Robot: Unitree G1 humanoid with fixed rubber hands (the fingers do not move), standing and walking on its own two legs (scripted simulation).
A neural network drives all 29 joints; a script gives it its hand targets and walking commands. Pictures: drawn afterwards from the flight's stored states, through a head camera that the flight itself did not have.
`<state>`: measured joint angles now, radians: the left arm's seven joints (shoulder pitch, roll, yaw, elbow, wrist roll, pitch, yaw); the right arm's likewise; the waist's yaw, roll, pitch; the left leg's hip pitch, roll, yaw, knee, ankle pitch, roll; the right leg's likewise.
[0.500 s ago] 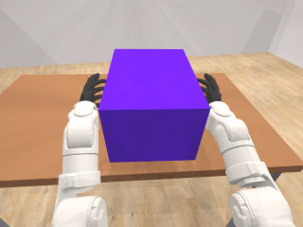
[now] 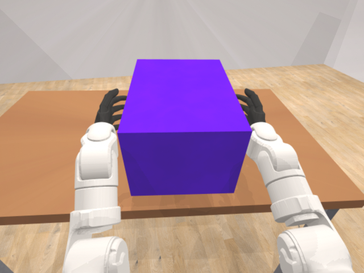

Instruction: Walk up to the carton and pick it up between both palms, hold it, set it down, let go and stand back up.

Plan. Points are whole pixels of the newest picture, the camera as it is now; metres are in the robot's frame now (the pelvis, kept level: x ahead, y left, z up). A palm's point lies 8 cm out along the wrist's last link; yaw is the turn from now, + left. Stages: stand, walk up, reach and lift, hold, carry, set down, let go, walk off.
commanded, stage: hold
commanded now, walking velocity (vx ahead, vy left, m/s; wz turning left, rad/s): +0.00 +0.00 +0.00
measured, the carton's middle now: (180, 119) +0.42 +0.00 +0.19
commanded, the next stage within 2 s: set down in 0.26 s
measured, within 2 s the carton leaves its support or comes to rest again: neither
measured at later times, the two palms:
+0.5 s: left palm (106, 123) +0.36 +0.16 +0.23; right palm (254, 122) +0.36 -0.15 +0.22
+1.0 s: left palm (114, 135) +0.40 +0.15 +0.17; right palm (245, 142) +0.38 -0.16 +0.15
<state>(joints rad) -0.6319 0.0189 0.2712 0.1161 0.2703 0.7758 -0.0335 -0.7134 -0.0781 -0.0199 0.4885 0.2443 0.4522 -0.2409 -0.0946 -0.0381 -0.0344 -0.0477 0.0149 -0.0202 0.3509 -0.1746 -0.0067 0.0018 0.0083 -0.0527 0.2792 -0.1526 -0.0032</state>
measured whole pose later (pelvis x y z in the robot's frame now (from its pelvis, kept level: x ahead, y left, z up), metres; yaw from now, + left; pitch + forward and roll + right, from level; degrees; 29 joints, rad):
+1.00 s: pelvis +0.02 +0.01 +0.00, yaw +1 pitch -7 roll -1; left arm -0.61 0.02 0.21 0.35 0.26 0.42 0.00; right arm -0.59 -0.01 -0.14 0.65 0.08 0.04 -0.18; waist -0.08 -0.07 0.04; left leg -0.03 0.00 -0.04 0.36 -0.20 0.00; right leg 0.04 0.00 -0.07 0.26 -0.17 0.00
